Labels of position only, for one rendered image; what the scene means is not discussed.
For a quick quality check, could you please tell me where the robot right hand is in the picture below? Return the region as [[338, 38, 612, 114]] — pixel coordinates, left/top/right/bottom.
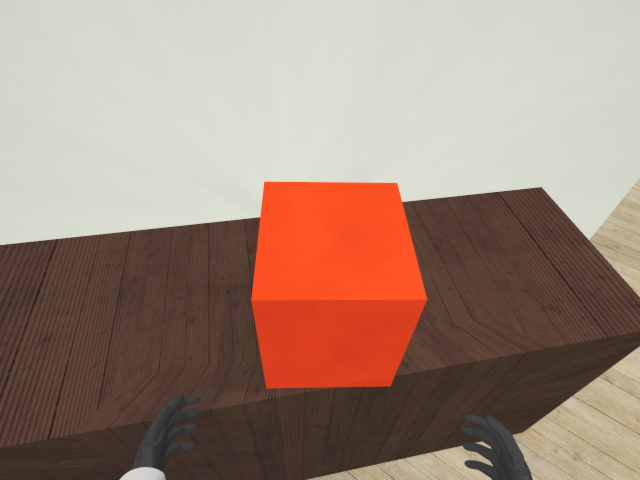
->
[[461, 415, 533, 480]]

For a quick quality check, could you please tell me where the carton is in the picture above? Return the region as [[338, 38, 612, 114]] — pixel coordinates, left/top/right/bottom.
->
[[251, 182, 427, 388]]

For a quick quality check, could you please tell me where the robot left hand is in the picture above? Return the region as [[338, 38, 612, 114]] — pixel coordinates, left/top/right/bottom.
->
[[131, 393, 201, 472]]

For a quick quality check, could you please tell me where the pedestal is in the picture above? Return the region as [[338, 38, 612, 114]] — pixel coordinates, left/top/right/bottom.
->
[[0, 187, 640, 480]]

